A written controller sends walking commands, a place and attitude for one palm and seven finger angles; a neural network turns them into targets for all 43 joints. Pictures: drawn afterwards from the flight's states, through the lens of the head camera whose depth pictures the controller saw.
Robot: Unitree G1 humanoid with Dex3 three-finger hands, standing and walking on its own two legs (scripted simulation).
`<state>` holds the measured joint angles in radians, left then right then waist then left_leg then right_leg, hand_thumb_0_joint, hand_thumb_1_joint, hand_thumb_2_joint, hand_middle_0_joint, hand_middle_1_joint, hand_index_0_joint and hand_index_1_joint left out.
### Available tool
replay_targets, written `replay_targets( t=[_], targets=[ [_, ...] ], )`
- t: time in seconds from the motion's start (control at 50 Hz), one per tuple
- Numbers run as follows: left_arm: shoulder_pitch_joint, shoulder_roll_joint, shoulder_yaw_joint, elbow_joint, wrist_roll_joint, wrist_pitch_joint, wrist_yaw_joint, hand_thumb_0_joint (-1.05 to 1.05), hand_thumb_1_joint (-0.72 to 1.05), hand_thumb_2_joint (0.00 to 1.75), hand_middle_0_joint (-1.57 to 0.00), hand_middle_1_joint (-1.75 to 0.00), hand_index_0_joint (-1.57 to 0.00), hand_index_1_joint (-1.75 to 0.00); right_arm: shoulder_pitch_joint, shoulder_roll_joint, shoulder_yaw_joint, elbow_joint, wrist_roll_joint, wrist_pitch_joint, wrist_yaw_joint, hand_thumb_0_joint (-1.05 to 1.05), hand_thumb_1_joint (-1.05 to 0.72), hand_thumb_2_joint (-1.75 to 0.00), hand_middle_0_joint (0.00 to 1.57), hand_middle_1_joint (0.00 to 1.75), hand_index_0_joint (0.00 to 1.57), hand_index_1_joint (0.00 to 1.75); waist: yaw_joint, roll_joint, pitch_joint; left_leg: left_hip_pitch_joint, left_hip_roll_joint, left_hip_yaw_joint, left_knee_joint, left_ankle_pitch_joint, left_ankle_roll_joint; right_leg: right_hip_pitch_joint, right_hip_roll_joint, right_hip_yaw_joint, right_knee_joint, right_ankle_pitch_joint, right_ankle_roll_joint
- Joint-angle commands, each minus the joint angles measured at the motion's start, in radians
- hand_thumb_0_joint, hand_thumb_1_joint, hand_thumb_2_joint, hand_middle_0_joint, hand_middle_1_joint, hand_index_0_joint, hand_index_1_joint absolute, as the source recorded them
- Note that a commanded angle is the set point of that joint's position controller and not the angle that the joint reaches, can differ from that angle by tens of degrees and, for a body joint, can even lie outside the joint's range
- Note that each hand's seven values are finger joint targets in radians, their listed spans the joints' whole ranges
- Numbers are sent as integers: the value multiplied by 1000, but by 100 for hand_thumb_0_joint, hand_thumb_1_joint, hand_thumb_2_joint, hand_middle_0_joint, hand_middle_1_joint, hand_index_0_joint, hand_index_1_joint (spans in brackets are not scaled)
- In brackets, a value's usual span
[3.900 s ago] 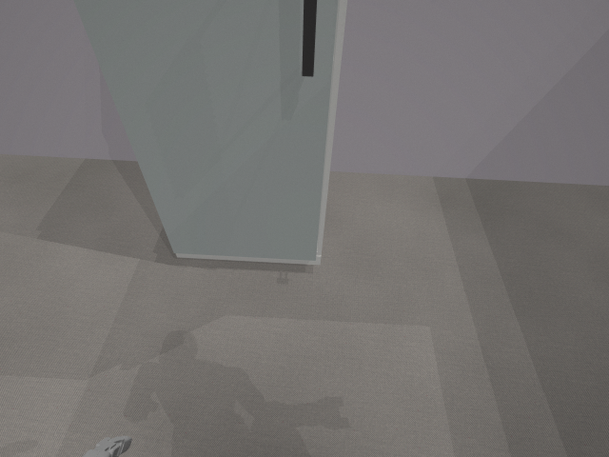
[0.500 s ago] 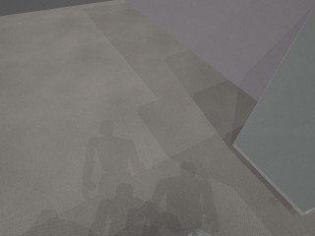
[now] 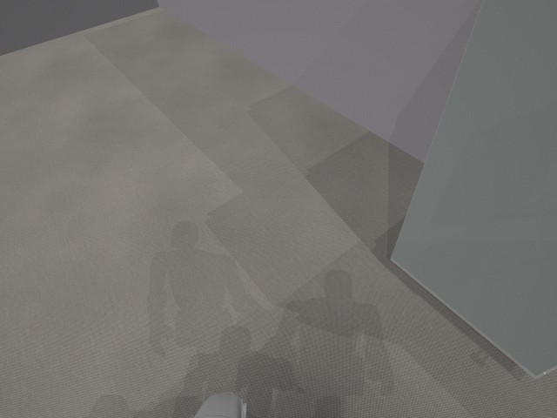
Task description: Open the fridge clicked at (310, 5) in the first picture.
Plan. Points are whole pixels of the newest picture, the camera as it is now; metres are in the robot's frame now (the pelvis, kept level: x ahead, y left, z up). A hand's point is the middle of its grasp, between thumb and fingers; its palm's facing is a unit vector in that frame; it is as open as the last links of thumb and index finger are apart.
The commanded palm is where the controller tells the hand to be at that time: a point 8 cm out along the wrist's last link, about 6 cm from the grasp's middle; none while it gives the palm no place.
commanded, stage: turn to face it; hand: right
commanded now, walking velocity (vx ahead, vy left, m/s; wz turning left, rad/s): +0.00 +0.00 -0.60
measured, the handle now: out of the picture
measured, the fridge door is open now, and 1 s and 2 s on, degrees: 0 0 0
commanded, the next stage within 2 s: take the last steps up to it in 1.26 s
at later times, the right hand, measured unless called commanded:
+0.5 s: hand out of the picture +0.08 -0.17 -0.15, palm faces +0.30 +0.91 -0.28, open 7.4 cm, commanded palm none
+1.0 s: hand out of the picture -0.12 -0.14 -0.19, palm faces +0.60 +0.76 -0.23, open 7.4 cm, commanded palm none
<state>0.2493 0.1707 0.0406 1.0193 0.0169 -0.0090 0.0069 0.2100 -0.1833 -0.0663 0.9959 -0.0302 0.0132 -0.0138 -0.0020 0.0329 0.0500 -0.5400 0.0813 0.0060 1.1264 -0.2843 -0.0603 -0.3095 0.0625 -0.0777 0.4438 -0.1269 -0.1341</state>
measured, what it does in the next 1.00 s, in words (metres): steps on the spot, turning right: left foot, then right foot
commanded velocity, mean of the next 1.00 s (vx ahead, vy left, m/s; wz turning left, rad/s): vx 0.00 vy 0.00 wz -0.55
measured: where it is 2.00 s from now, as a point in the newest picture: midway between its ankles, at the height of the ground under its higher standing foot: outside the picture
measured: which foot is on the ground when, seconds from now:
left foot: up 0.00-0.48, down 0.50-0.96, up 0.98-1.00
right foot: down 0.00-0.50, up 0.52-0.94, down 0.96-1.00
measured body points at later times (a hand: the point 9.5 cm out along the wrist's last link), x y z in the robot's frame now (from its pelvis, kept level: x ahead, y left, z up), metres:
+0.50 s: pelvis +0.02 +0.06 +0.00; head +0.06 +0.06 +0.45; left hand +0.11 +0.30 -0.15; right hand +0.06 -0.22 -0.13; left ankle +0.04 +0.18 -0.74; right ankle +0.07 -0.03 -0.74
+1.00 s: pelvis +0.00 +0.03 -0.02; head +0.04 -0.02 +0.43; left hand +0.27 +0.16 -0.13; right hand -0.15 -0.18 -0.17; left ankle +0.04 +0.18 -0.72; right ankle -0.05 -0.05 -0.74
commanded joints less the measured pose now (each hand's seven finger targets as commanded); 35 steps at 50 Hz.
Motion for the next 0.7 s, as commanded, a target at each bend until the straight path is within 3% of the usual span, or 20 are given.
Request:
replay_targets(
  t=[0.0, 0.08, 0.2, 0.28, 0.36, 0.4, 0.44, 0.46, 0.48, 0.5, 0.52, 0.54, 0.58, 0.62, 0.68],
  targets=[
    [19, 160, 50, -73, 0, -7, 8, 0, 90, 90, -20, -30, -20, -30, 93, -77, -36, -35, 0, 19, -9, 0, -90, -90, 20, 30, 20, 30, -8, -133, -53, -11, 11, -20, 7, 63, -24, -2, -252, 350, -252, -175, 41],
    [69, 172, 63, -73, 2, 2, 10, 0, 90, 90, -20, -30, -20, -30, -4, -98, -41, -78, 4, 20, -12, 0, -90, -90, 20, 30, 20, 30, 24, -108, -45, -55, 3, -37, -77, 17, -30, 67, -259, 456, -240, -197, 23],
    [107, 192, 76, -77, 8, 12, 14, 0, 90, 90, -20, -30, -20, -30, -78, -100, -36, -127, 11, 16, -13, 0, -90, -90, 20, 30, 20, 30, 51, -126, -83, -20, -34, -50, -229, -104, -21, 153, -258, 561, -192, -86, -34],
    [100, 206, 85, -87, 8, 19, 14, 0, 90, 90, -20, -30, -20, -30, -69, -104, -30, -141, 17, 10, -17, 0, -90, -90, 20, 30, 20, 30, 50, -137, -140, 31, -65, -57, -310, -140, -8, 211, -245, 595, -143, 73, -46],
    [68, 225, 92, -103, 10, 33, 10, 0, 90, 90, -20, -30, -20, -30, -35, -111, -28, -145, 25, 10, -24, 0, -90, -90, 20, 30, 20, 30, 37, -155, -149, 142, -95, -57, -414, -147, 10, 169, -217, 612, -129, 101, -29],
    [39, 225, 93, -113, 8, 36, 4, 0, 90, 90, -20, -30, -20, -30, -6, -122, -28, -146, 29, 7, -27, 0, -90, -90, 20, 30, 20, 30, 22, -157, -153, 241, -107, -40, -540, -104, 20, 125, -183, 587, -115, 122, 7],
    [2, 217, 95, -129, -1, 43, -3, 0, 90, 90, -20, -30, -20, -30, 57, -151, -36, -131, 31, 6, -31, 0, -90, -90, 20, 30, 20, 30, -10, -141, -146, 451, -85, -27, -748, 23, 42, -27, -127, 529, -98, -12, 92],
    [-4, 182, 92, -134, -9, 47, -8, 0, 90, 90, -20, -30, -20, -30, 71, -201, -48, -130, 23, 4, -35, 0, -90, -90, 20, 30, 20, 30, -17, -26, -132, 573, 51, -145, -834, -23, 90, -192, -68, 444, 7, -193, 139],
    [-3, 141, 87, -160, -13, 44, -6, 0, 90, 90, -20, -30, -20, -30, 47, -275, -58, -155, 6, 2, -39, 0, -90, -90, 20, 30, 20, 30, -21, 214, -110, 589, 308, -414, -927, -136, 188, -353, 45, 246, 250, -353, 178],
    [-18, 185, 93, -168, 10, 41, -7, 0, 90, 90, -20, -30, -20, -30, -25, -265, -45, -181, 8, 1, -39, 0, -90, -90, 20, 30, 20, 30, -2, 173, -50, 424, 397, -406, -937, -44, 239, -331, 36, 174, 477, -397, 173],
    [0, 187, 94, -160, 15, 48, -16, 0, 90, 90, -20, -30, -20, -30, -88, -228, -32, -203, 10, -5, -38, 0, -90, -90, 20, 30, 20, 30, 37, 88, -40, 355, 332, -299, -909, 47, 229, -295, 11, 185, 617, -328, 168],
    [23, 172, 92, -137, 14, 59, -19, 0, 90, 90, -20, -30, -20, -30, -123, -198, -30, -205, 17, -16, -35, 0, -90, -90, 20, 30, 20, 30, 62, 113, -39, 356, 270, -228, -886, 131, 198, -293, -12, 172, 690, -290, 182],
    [21, 170, 86, -131, 8, 62, -29, 0, 90, 90, -20, -30, -20, -30, -106, -161, -14, -195, 18, -26, -30, 0, -90, -90, 20, 30, 20, 30, 65, 84, -13, 365, 217, -98, -822, 341, 174, -298, -52, 132, 756, -233, 197],
    [-25, 156, 75, -145, 6, 65, -31, 0, 90, 90, -20, -30, -20, -30, -28, -172, -14, -171, 15, -34, -27, 0, -90, -90, 20, 30, 20, 30, 31, 97, -8, 427, 222, -42, -782, 486, 170, -319, -66, 105, 751, -231, 212],
    [-111, 151, 65, -171, 6, 71, -33, 0, 90, 90, -20, -30, -20, -30, 60, -193, -18, -144, 9, -31, -26, 0, -90, -90, 20, 30, 20, 30, -14, 116, 3, 478, 239, -21, -758, 548, 175, -323, -85, 73, 676, -261, 222]
  ],
)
